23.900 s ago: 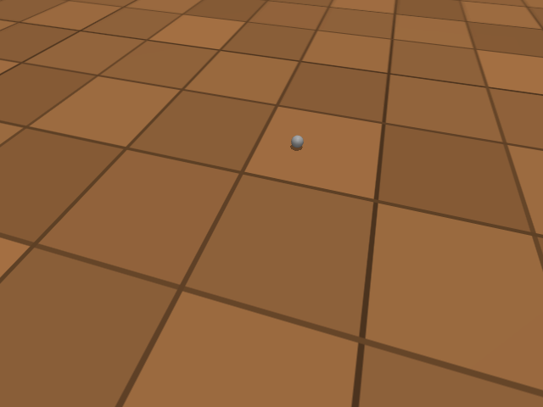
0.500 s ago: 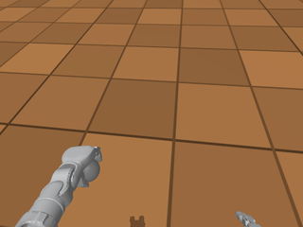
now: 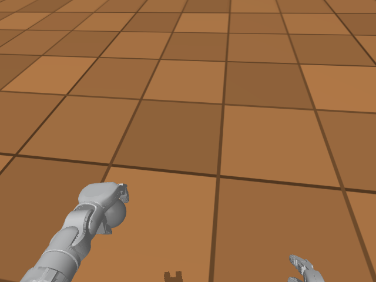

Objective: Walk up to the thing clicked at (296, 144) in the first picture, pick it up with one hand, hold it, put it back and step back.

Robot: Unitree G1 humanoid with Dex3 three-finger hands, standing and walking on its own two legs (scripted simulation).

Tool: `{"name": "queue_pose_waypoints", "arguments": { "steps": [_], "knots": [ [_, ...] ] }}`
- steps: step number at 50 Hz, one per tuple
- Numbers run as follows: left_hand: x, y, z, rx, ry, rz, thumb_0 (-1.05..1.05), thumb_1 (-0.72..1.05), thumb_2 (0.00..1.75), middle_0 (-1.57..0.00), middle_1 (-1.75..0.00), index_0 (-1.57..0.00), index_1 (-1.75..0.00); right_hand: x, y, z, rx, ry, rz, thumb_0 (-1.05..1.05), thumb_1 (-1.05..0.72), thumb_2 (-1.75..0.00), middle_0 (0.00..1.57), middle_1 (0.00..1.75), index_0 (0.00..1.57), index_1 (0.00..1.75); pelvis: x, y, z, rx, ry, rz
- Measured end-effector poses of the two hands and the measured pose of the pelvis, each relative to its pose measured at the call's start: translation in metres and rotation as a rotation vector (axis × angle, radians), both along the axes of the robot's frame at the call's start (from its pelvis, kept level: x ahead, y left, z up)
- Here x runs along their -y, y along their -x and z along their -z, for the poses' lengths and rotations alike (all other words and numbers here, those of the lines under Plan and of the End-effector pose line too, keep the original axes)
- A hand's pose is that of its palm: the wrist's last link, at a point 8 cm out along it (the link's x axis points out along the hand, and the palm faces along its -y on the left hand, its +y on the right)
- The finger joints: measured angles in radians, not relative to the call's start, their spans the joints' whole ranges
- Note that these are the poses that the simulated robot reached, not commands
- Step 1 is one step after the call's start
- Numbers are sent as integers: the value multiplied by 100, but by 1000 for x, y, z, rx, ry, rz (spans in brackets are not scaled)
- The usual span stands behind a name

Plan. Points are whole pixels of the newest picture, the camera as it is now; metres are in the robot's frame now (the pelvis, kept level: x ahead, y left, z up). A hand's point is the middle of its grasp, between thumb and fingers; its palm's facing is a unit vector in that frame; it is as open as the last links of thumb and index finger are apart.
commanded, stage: hold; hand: left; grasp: from above
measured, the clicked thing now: (111, 212) +0.30 +0.22 -0.07
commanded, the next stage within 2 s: crouch in 0.34 s
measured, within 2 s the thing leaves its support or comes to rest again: neither
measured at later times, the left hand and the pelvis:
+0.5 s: hand (103, 211) +0.29 +0.23 -0.04, palm faces -0.45 -0.06 -0.89, open 9.9 cm; pelvis +0.00 +0.00 +0.00, yaw +0 degrees
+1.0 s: hand (117, 226) +0.31 +0.24 -0.18, palm faces -0.43 +0.03 -0.90, open 9.9 cm; pelvis -0.03 +0.00 -0.08, yaw +1 degrees
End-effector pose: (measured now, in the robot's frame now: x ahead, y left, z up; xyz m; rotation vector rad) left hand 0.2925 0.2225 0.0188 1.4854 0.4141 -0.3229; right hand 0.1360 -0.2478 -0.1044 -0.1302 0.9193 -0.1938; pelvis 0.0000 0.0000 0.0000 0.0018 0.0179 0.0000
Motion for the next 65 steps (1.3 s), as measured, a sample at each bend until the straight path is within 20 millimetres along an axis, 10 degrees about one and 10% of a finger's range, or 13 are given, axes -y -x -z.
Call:
{"name": "queue_pose_waypoints", "arguments": {
  "steps": [34,45,65],
  "knots": [
    [-7,0,18,5,-14,-7,-1,-2,65,-62,-76,-62,-73,1,9,1,-41,14,-1,1,-90,-90,20,30,20,30,-2,1,1,-13,1,-8],
    [-13,-8,97,1,-68,19,-1,-2,67,-61,-77,-61,-75,20,50,41,-170,85,-13,0,-89,-90,20,30,20,30,-2,19,41,-190,19,-24],
    [-20,-53,302,10,-86,-8,-1,-1,68,-59,-79,-59,-76,20,161,223,-418,124,46,1,-90,-90,20,30,20,30,-6,63,214,-542,49,-14]
  ]
}}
